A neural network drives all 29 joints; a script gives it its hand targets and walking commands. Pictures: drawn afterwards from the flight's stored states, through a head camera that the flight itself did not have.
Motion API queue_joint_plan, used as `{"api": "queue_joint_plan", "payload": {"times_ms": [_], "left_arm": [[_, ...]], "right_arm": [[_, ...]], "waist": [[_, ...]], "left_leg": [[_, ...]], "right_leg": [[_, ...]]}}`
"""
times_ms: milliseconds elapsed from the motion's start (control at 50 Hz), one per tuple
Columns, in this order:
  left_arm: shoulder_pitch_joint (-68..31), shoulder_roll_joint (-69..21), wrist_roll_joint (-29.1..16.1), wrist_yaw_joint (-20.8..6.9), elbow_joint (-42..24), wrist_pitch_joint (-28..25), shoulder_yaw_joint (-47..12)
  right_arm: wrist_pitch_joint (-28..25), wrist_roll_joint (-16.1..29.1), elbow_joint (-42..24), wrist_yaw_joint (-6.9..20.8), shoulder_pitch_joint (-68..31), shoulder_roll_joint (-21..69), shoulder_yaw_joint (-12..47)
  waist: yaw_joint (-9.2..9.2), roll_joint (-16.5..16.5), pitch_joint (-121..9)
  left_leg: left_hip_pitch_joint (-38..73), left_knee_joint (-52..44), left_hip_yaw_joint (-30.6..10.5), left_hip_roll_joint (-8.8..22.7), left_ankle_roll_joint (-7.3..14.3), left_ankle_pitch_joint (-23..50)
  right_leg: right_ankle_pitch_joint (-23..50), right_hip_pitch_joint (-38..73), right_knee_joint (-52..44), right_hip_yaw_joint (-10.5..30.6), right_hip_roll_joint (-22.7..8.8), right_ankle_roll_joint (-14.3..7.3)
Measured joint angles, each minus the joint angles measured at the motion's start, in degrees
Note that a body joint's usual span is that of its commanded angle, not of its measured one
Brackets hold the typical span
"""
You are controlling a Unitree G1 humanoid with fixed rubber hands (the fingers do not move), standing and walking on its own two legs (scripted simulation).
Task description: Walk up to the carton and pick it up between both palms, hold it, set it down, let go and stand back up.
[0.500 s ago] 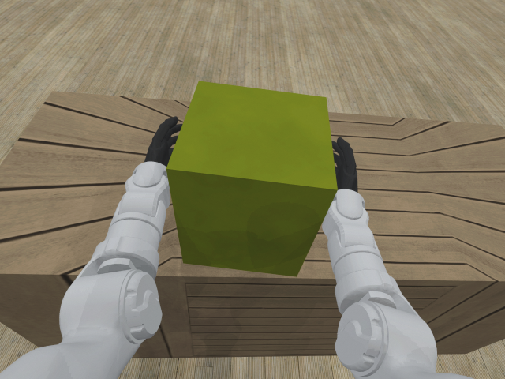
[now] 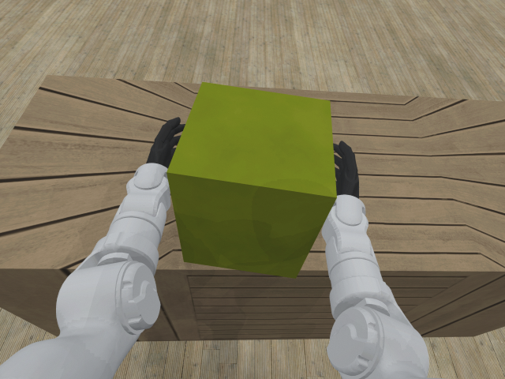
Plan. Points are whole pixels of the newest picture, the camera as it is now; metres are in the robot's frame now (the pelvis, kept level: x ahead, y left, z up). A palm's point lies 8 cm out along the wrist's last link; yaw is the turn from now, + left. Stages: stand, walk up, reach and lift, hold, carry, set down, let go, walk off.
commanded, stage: set down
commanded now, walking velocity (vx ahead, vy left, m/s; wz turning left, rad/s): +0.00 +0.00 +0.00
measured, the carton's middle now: (252, 186) +0.43 +0.03 +0.04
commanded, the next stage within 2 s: none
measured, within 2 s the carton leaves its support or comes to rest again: rests again in 1.12 s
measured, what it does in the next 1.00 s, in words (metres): stands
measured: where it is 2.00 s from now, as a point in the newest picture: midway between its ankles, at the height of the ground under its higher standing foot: outside the picture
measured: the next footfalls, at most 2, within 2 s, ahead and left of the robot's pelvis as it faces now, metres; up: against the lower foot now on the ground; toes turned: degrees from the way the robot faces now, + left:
none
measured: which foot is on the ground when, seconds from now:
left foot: down 0.00-1.00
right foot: down 0.00-1.00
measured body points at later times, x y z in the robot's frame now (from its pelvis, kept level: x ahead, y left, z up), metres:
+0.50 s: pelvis +0.00 +0.00 +0.00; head +0.06 +0.03 +0.44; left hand +0.44 +0.18 +0.05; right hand +0.42 -0.12 +0.05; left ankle +0.02 +0.11 -0.75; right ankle -0.03 -0.13 -0.75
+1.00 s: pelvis -0.02 +0.00 -0.01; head +0.06 +0.04 +0.43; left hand +0.44 +0.19 +0.04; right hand +0.42 -0.12 +0.05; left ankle +0.02 +0.11 -0.75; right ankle -0.03 -0.13 -0.75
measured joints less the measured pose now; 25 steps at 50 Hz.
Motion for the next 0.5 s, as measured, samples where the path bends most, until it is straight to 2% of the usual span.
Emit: {"api": "queue_joint_plan", "payload": {"times_ms": [500], "left_arm": [[0.09,1.18,-1.27,0.69,5.18,-6.77,-1.38]], "right_arm": [[-4.88,-1.29,2.2,-0.48,0.63,0.26,-1.04]], "waist": [[-0.32,0.23,-1.52]], "left_leg": [[-5.81,2.34,0.35,0.55,-0.05,-0.13]], "right_leg": [[-0.5,-5.85,2.77,-1.08,0.07,-0.22]]}}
